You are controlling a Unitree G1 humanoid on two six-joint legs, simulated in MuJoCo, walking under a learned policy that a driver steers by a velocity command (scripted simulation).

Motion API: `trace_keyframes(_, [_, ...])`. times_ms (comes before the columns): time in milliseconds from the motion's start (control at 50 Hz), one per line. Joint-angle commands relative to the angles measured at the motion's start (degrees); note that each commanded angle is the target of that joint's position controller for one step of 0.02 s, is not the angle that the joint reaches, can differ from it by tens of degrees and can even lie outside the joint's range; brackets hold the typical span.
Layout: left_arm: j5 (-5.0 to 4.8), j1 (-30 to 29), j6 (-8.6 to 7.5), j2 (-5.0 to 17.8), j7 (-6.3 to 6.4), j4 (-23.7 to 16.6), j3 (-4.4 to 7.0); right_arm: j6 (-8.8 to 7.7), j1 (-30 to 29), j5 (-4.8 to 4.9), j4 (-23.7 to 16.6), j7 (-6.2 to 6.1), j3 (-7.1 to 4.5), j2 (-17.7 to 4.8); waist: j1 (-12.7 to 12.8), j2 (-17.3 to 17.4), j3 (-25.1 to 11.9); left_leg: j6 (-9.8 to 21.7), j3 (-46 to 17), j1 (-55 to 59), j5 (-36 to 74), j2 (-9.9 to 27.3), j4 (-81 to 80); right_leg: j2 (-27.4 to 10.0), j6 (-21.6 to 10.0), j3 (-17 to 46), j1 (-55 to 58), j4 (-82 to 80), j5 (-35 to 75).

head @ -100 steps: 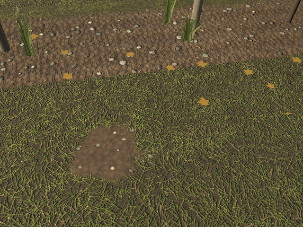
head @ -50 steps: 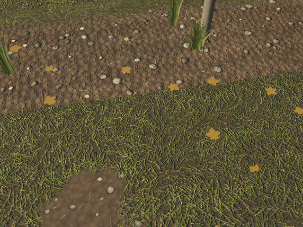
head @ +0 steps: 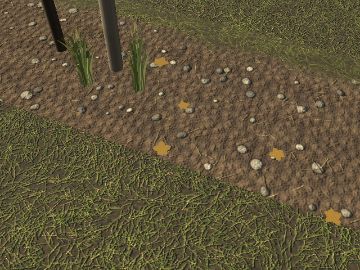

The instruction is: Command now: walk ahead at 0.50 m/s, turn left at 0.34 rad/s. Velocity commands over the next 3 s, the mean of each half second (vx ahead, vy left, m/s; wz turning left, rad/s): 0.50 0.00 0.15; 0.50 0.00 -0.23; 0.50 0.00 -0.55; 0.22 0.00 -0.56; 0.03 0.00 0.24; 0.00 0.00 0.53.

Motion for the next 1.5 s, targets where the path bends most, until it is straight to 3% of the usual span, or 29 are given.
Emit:
trace_keyframes(20, [-1.33, -2.89, -1.75, 8.11, -0.39, -5.79, 1.68, -0.81, 13.52, 1.33, 1.69, -1.55, -2.41, -8.66, -5.59, 4.81, -6.24, 13.03, -25.21, 27.94, 28.38, 19.34, -17.92, -0.68, -1.01, 7.87, -27.15, 11.12, 5.28])
trace_keyframes(80, [1.02, -0.74, 1.10, 6.39, -1.12, -3.37, 1.59, -1.69, 10.00, 1.41, 2.16, -1.66, -0.96, -5.30, -2.21, 4.11, -3.40, 9.18, -17.15, 19.16, 28.65, 14.78, -23.09, -1.64, 0.07, 7.38, -18.08, 2.05, 6.75])
trace_keyframes(140, [0.73, -2.36, 2.36, 5.39, -1.69, -3.60, 1.75, -3.11, 12.71, 0.39, 4.51, -1.54, -1.66, -8.22, -2.07, 2.81, -1.73, 9.36, -14.53, 18.07, 28.21, 14.46, -25.47, -1.41, -0.33, 7.22, -20.35, -0.43, 15.93])
trace_keyframes(200, [0.07, -11.62, 1.69, 5.92, -1.80, -6.75, 2.45, -4.80, 15.28, 1.67, 8.25, -2.30, -1.74, -9.03, -2.49, 4.27, 2.29, 5.41, -12.71, 19.53, 17.88, 11.57, -27.59, -0.92, 0.07, 9.49, -27.26, -13.28, 28.32])
trace_keyframes(360, [1.37, -20.89, 0.42, 5.06, -3.47, -8.47, 1.88, -4.88, 21.85, -0.51, 11.09, -4.11, -0.27, -7.61, -6.03, 2.90, 3.99, 7.17, -15.64, 19.65, 8.37, 12.62, -14.90, 0.05, -2.87, 9.66, -31.45, -20.82, 45.88])
trace_keyframes(420, [1.01, -25.35, -0.38, 4.72, -3.72, -10.12, 1.31, -4.53, 25.56, -1.59, 12.02, -5.03, -0.21, -7.46, -8.78, 2.57, 6.24, 7.05, -16.65, 23.81, 10.31, 12.52, -8.77, -0.04, -2.83, 9.39, -35.17, -24.92, 45.37])
trace_keyframes(500, [-0.47, -26.55, -1.87, 2.51, -3.09, -10.16, 0.21, -4.21, 26.75, -1.65, 12.64, -5.06, 0.33, -6.72, -10.31, 0.27, 7.88, 4.26, -14.33, 20.81, 13.01, 9.45, -2.96, -0.10, -3.06, 7.40, -21.66, -38.72, 49.86])
trace_keyframes(540, [0.17, -16.93, -1.85, 4.16, -1.97, -6.44, 0.85, -4.04, 27.26, -1.47, 13.66, -4.52, 0.42, -7.54, -7.27, 0.16, 2.89, 4.00, -12.79, 22.23, 24.10, 7.59, 9.17, 1.32, -4.34, 5.94, -9.50, -40.89, 49.26])
trace_keyframes(580, [1.95, 5.23, -1.90, 8.65, -1.29, 1.16, 2.73, -3.55, 25.14, 0.21, 14.33, -3.79, -0.09, -8.14, 4.06, -3.00, -6.87, 2.48, -8.55, 10.86, 24.90, 3.93, 39.75, 0.94, -6.79, 4.51, 18.15, -40.38, 51.15])
trace_keyframes(600, [2.43, 10.69, -2.18, 12.25, -1.84, 3.06, 3.44, -3.84, 28.61, 2.23, 14.59, -3.64, -0.19, -4.09, 2.93, -12.79, -13.51, -0.69, -4.30, -8.56, -26.56, -5.14, 66.71, -9.86, -10.26, 12.09, 37.74, -23.66, 82.35])
trace_keyframes(620, [0.97, 15.88, -2.56, 12.98, -2.51, 2.89, 3.52, -4.30, 31.54, 5.03, 13.08, -4.94, 0.14, -5.40, 4.08, -12.69, -26.25, -2.20, -11.88, -23.09, -29.44, -4.56, 76.58, -20.56, -17.04, 25.79, 55.88, -13.11, 97.36])
trace_keyframes(640, [-0.70, 13.02, -2.12, 13.86, -2.14, 1.93, 4.41, -4.07, 25.08, 4.36, 10.85, -5.65, 0.46, -7.82, 7.54, -10.12, -30.74, -2.72, -10.70, -33.50, -23.15, -1.43, 77.60, -24.13, -23.54, 35.31, 57.20, -22.04, 66.15])
trace_keyframes(660, [0.05, 7.93, -1.74, 9.58, -0.66, 0.49, 3.32, -4.07, 18.49, 1.27, 9.73, -5.11, 0.92, -7.99, 6.12, -2.22, -22.44, -2.93, -7.84, -33.36, -14.34, 3.58, 67.21, -19.80, -21.31, 33.37, 43.06, -32.56, 38.78])
trace_keyframes(680, [-0.05, 1.15, -1.56, 7.04, 0.15, 0.06, 2.30, -3.97, 13.41, -0.59, 8.31, -3.83, 0.92, -7.02, 2.95, 0.44, -13.85, -3.21, -5.43, -29.18, -10.39, 5.61, 61.45, -15.99, -19.61, 32.32, 27.53, -39.25, 27.67])
trace_keyframes(720, [0.05, -1.49, -3.49, 5.88, 0.59, 1.46, 1.15, -2.89, 10.01, -2.85, 6.93, -2.15, 0.72, -5.63, -2.43, 2.81, -3.64, -5.42, -8.72, -19.86, -3.60, 9.46, 42.09, -15.18, -19.01, 32.29, 5.85, -42.50, 37.31])
trace_keyframes(740, [-0.48, -1.34, -3.64, 5.70, 0.23, 2.74, 1.03, -1.96, 9.10, -2.44, 5.99, -1.56, 1.32, -2.88, -4.08, 1.28, -0.27, -6.73, -7.00, -13.80, -2.92, 9.63, 31.66, -10.50, -17.34, 25.93, -3.17, -45.26, 39.05])
trace_keyframes(800, [-0.61, -5.16, -3.79, 6.70, -0.56, 2.06, 1.53, -2.68, 8.29, -0.65, 5.42, -0.34, 2.70, -0.10, -6.07, -4.58, -3.59, -7.43, -4.32, -0.02, 8.63, 7.80, 11.90, -3.76, -14.71, 16.42, -9.26, -45.48, 50.39])
trace_keyframes(880, [-2.07, -2.06, -2.60, 6.59, -1.53, 2.17, 2.03, -2.68, -0.21, 0.14, 3.74, -0.99, 2.16, -2.97, -2.95, -2.24, -3.66, -7.45, -4.21, 2.43, 15.63, 6.24, 2.27, -3.60, -12.15, 19.01, -4.17, -44.91, 37.73])
trace_keyframes(920, [-1.42, -0.15, -1.77, 7.16, -1.40, 2.30, 2.29, -2.72, -3.74, -0.10, 2.25, -1.21, 1.64, -4.06, -1.71, -1.68, -2.08, -7.44, -4.32, 2.84, 12.67, 5.75, -0.97, -4.17, -11.12, 21.94, -2.27, -43.27, 30.49])
trace_keyframes(980, [-0.61, 0.32, -1.20, 7.64, -0.74, 1.72, 2.65, -4.23, 4.34, -0.72, 4.12, -1.87, 0.33, -6.29, -5.57, 0.71, -3.09, -6.37, -5.61, 15.31, 4.76, 5.14, -8.99, -0.88, -8.97, 23.34, -4.66, -32.01, 23.22])
trace_keyframes(1000, [-0.91, 0.05, -1.69, 4.66, -0.84, -0.05, 1.90, -5.23, 12.64, -1.83, 4.98, -2.58, -0.84, -10.48, -8.84, 7.81, -8.97, -3.65, -16.72, 24.61, -4.12, 15.52, -13.80, 3.94, -7.25, 18.24, -8.69, -16.36, 18.80])
trace_keyframes(1020, [-1.95, 4.39, -1.78, -0.24, -0.77, -2.02, 1.00, -4.62, 15.63, -1.78, 5.13, -3.11, -2.02, -15.95, -6.78, 19.32, -13.22, 1.39, -37.84, 34.42, -12.18, 29.15, -21.64, 11.68, -5.76, 10.15, -22.50, -0.68, -4.96])
trace_keyframes(1040, [-0.55, 5.02, -0.67, 4.39, -0.50, -1.32, 1.81, -3.52, 13.24, -0.69, 5.03, -3.30, -2.09, -13.71, -5.35, 14.74, -11.13, 3.99, -44.22, 29.24, -21.10, 30.07, -23.97, 8.10, -6.08, 10.18, -27.36, 6.62, -5.71])
trace_keyframes(1060, [0.04, 1.66, -0.15, 5.80, -0.87, -0.92, 2.25, -3.38, 9.04, -0.45, 3.64, -3.15, -0.86, -8.38, -4.65, 7.31, -4.67, 2.99, -37.09, 23.94, -21.74, 26.36, -24.60, 5.22, -6.30, 11.55, -28.15, 8.57, -0.10])
trace_keyframes(1120, [0.37, -1.17, 0.79, 3.85, -2.25, -1.03, 2.21, -4.33, 6.00, -0.23, 4.04, -3.21, 0.03, -4.23, -2.30, 8.56, -1.00, -0.12, -17.62, 16.91, 1.11, 19.20, -26.44, 1.57, -4.09, 10.55, -23.83, 5.19, 9.25])
trace_keyframes(1200, [0.52, -5.89, 2.14, 2.93, -2.89, -3.10, 1.96, -5.92, 10.14, 0.75, 6.19, -3.00, -0.56, -4.83, -1.92, 6.37, -2.73, 0.65, -8.59, 19.41, 17.61, 18.91, -26.48, 1.15, -2.05, 9.62, -25.76, 4.42, 14.93])
trace_keyframes(1280, [0.46, -13.43, 2.46, 2.45, -3.75, -6.09, 1.29, -5.73, 12.88, 0.36, 7.74, -2.87, -0.83, -4.88, -3.11, 6.30, -0.59, 1.13, -2.41, 20.51, 19.43, 18.55, -27.72, 0.68, -1.04, 8.25, -28.66, -3.25, 21.40])
trace_keyframes(1420, [0.88, -23.52, 1.96, 2.29, -4.96, -10.60, -0.02, -4.91, 17.17, 0.08, 10.00, -2.84, -1.60, -7.38, -5.33, 6.63, 2.47, -0.22, 5.64, 24.26, 26.47, 19.84, -24.90, 2.25, -5.01, 1.26, -21.96, -19.89, 20.95])
trace_keyframes(1500, [1.17, -13.46, 1.21, 4.35, -3.70, -8.27, 1.15, -3.11, 18.15, 0.06, 10.95, -3.30, -2.20, -10.23, -0.51, 7.49, -4.36, -1.38, 10.19, 27.51, 55.55, 19.59, -3.76, 9.60, -10.25, -2.58, -7.08, -25.03, 11.52])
